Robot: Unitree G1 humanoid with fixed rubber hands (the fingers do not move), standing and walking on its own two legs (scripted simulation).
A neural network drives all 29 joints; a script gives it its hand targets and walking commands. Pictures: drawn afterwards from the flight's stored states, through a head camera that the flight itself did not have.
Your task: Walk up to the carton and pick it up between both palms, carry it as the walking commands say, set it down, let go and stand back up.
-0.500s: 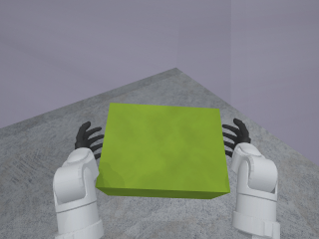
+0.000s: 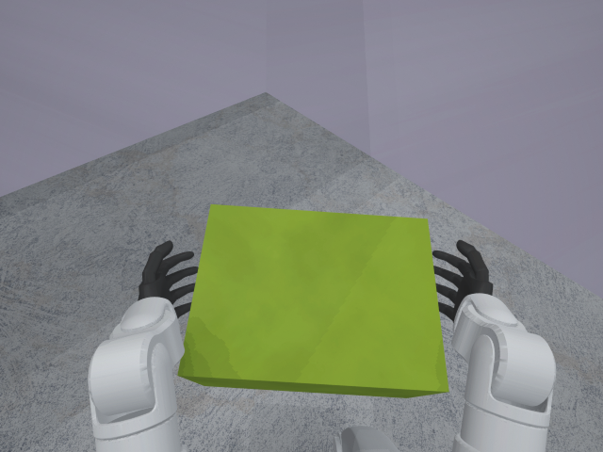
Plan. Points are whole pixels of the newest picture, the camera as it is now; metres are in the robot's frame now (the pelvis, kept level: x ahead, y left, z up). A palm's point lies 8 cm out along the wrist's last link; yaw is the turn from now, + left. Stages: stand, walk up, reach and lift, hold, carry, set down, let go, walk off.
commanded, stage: carry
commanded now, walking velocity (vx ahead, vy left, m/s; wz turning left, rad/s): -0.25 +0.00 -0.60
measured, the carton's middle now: (312, 305) +0.30 +0.00 +0.03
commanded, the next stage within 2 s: none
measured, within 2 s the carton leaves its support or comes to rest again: neither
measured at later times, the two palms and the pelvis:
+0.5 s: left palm (192, 413) +0.15 +0.12 +0.08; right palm out of the picture +0.04 -0.22 +0.08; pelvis -0.15 +0.04 -0.01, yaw -17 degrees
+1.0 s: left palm out of the picture +0.02 +0.08 +0.08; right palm out of the picture -0.20 -0.21 +0.06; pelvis -0.29 +0.09 +0.00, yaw -36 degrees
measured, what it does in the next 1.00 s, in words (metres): walks backwards, turning right: right foot, then left foot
